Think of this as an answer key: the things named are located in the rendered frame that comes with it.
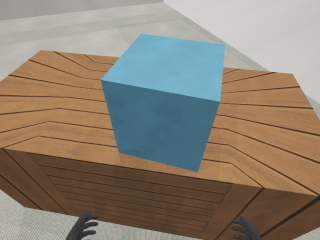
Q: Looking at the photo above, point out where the pedestal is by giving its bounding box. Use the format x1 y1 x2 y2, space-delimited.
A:
0 50 320 240

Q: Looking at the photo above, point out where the right robot hand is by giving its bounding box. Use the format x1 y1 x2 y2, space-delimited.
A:
231 216 263 240

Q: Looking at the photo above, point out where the left robot hand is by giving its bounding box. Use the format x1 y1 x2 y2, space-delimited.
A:
65 211 99 240

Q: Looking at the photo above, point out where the carton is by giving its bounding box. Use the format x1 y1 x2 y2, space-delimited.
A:
101 33 225 172

